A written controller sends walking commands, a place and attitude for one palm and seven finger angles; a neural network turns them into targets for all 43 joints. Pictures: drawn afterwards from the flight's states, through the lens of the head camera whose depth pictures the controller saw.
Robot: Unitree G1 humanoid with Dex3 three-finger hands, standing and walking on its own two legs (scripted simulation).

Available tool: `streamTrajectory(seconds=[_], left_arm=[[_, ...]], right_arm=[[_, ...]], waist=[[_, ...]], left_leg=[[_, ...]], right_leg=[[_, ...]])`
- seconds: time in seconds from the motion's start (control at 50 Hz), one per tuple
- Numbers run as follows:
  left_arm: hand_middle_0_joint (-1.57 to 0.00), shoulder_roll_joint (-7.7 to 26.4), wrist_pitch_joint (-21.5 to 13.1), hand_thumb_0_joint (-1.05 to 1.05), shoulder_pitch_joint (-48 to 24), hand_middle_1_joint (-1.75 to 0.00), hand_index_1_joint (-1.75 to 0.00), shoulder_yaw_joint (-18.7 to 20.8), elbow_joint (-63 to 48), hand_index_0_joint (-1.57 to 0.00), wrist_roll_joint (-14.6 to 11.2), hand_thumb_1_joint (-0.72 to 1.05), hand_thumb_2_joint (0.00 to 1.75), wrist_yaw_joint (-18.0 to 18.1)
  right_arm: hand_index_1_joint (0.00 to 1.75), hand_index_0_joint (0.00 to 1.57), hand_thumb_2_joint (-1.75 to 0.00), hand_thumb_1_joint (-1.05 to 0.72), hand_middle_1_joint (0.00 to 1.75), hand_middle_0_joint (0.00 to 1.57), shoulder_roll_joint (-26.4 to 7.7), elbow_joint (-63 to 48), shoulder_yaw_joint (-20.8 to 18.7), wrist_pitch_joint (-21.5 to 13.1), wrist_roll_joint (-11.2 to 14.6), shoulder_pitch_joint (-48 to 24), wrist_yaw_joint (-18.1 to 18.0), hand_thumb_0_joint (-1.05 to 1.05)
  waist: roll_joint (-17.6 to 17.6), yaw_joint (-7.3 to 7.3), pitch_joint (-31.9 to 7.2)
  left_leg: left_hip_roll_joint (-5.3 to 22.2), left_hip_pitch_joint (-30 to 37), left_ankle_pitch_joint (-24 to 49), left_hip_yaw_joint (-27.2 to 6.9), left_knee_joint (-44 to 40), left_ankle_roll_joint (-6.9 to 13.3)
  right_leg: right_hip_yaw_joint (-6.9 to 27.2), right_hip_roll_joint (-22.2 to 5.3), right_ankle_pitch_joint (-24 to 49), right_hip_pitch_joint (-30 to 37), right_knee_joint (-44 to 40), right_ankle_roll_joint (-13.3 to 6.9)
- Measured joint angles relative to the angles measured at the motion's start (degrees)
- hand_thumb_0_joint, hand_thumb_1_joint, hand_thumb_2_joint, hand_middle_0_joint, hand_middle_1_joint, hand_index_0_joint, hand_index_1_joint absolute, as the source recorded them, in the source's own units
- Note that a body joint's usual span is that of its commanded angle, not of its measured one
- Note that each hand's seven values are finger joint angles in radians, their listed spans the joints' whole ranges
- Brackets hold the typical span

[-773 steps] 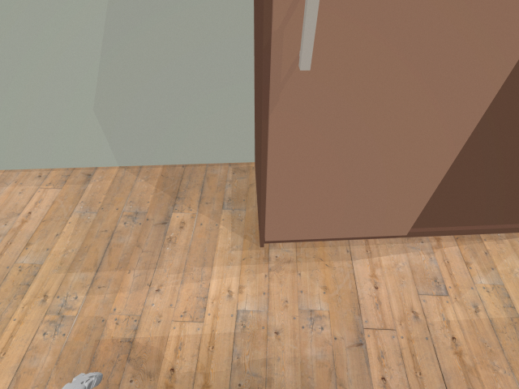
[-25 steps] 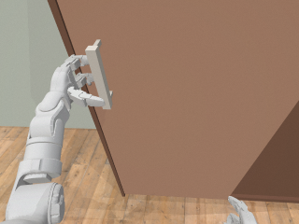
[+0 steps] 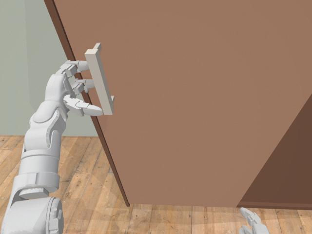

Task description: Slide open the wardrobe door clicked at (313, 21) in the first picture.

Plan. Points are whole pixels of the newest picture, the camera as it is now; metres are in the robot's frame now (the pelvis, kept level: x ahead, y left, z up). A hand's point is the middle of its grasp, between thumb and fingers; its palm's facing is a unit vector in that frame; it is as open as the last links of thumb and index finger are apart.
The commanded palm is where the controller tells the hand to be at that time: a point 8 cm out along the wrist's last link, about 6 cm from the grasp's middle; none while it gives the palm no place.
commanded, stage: slide the fingers in behind the handle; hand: left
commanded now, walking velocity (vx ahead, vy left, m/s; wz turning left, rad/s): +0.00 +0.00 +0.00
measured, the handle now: (103, 80) +0.44 +0.16 +0.20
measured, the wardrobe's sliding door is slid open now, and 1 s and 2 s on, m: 0.00 0.00 0.00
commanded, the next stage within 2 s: grip the handle and tug to test in 1.46 s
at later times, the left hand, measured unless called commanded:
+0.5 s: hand (92, 92) +0.38 +0.17 +0.21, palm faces +0.02 -1.00 +0.00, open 14.0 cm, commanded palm +0.35 +0.21 +0.21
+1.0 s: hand (98, 93) +0.38 +0.15 +0.21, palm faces +0.01 -1.00 +0.00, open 14.2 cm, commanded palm +0.35 +0.19 +0.21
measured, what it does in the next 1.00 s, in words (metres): stands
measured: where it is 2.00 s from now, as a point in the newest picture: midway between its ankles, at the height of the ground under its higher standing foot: outside the picture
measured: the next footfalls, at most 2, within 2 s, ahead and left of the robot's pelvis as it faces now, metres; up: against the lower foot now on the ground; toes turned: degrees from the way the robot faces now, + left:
none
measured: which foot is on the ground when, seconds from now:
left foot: down 0.00-1.00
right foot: down 0.00-1.00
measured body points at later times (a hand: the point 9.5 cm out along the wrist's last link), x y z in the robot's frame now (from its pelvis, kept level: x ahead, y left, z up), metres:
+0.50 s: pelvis +0.00 +0.00 +0.00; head -0.02 -0.02 +0.45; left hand +0.38 +0.22 +0.21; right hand +0.17 -0.23 -0.09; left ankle +0.00 +0.11 -0.74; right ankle -0.02 -0.08 -0.74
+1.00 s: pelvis +0.00 +0.01 +0.00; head -0.03 -0.01 +0.45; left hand +0.37 +0.20 +0.21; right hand +0.18 -0.22 -0.09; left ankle +0.00 +0.11 -0.74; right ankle -0.02 -0.08 -0.74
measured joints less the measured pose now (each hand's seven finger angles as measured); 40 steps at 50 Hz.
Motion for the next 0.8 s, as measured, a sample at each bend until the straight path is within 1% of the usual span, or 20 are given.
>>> streamTrajectory(seconds=[0.1, 0.18, 0.26, 0.4, 0.52, 0.64, 0.8], left_arm=[[-0.30, -1.66, 1.45, -0.02, 1.13, -1.20, -1.20, -1.60, -3.33, -0.30, -0.48, -0.50, 0.30, 0.37], [-0.30, -2.33, 3.04, -0.02, 0.81, -1.20, -1.20, -2.50, -3.73, -0.30, -0.22, -0.50, 0.30, 1.52], [-0.30, -3.18, 3.27, -0.02, 0.23, -1.20, -1.20, -3.38, -4.40, -0.30, 0.05, -0.50, 0.30, 2.67], [-0.30, -3.44, 3.85, -0.02, -1.05, -1.20, -1.20, -3.46, -2.95, -0.30, 0.22, -0.50, 0.30, 3.39], [-0.30, -3.33, 3.60, -0.02, 0.89, -1.20, -1.20, -2.80, -5.24, -0.30, 0.26, -0.50, 0.30, 3.48], [-0.30, -3.86, 4.40, -0.02, 1.68, -1.20, -1.20, -3.66, -6.89, -0.30, 0.03, -0.50, 0.30, 3.68], [-0.30, -5.02, 5.00, -0.02, 1.50, -1.20, -1.19, -4.42, -8.07, -0.28, 0.28, -0.50, 0.30, 5.43]], right_arm=[[0.30, 0.20, -0.90, -0.91, 0.30, 0.20, -0.03, 0.07, 0.09, 0.01, 0.02, -1.03, 0.12, 0.01], [0.30, 0.20, -0.90, -0.91, 0.30, 0.20, 0.34, 0.06, 0.44, 0.38, -0.06, -2.55, 0.12, 0.01], [0.30, 0.20, -0.90, -0.91, 0.30, 0.20, 0.75, -0.34, 0.64, 0.44, -0.26, -3.44, 0.16, 0.01], [0.30, 0.20, -0.90, -0.91, 0.30, 0.20, 1.36, -0.44, 1.13, 1.37, -0.43, -3.86, 0.39, 0.01], [0.30, 0.20, -0.90, -0.91, 0.30, 0.20, 1.17, -0.73, 0.86, 1.82, -0.55, -2.69, 0.64, 0.01], [0.30, 0.20, -0.90, -0.91, 0.30, 0.20, 0.66, 0.06, 0.47, 2.06, -0.38, -2.04, 0.41, 0.01], [0.30, 0.20, -0.90, -0.91, 0.30, 0.20, 0.83, 0.32, 0.27, 1.91, -0.67, -2.54, 0.47, 0.01]], waist=[[0.16, 0.81, -0.18], [0.03, 0.98, -0.14], [-0.02, 1.12, 0.07], [-0.29, 0.90, -0.25], [-0.37, 0.66, -0.25], [-0.41, 0.87, -0.13], [-0.34, 0.81, 0.08]], left_leg=[[-0.20, 0.07, -0.13, -0.35, 0.34, 0.08], [-0.31, -0.04, -0.11, -0.56, 0.55, 0.14], [-0.43, 0.03, -0.01, -0.71, 0.53, 0.17], [-0.38, -0.09, -0.05, -0.59, 0.53, 0.17], [-0.36, 0.21, -0.18, -0.33, 0.39, 0.21], [-0.42, 0.15, -0.45, -0.52, 0.83, 0.33], [-0.62, 0.20, -0.33, -0.45, 0.73, 0.51]], right_leg=[[-0.35, -0.21, -0.20, 0.28, 0.21, 0.11], [-0.56, -0.32, -0.26, 0.24, 0.41, 0.16], [-0.70, -0.44, -0.25, 0.34, 0.47, 0.17], [-0.57, -0.38, -0.21, 0.19, 0.42, 0.20], [-0.27, -0.35, -0.26, 0.37, 0.34, 0.25], [-0.45, -0.41, -0.38, 0.58, 0.37, 0.38], [-0.37, -0.61, -0.28, 0.55, 0.41, 0.56]])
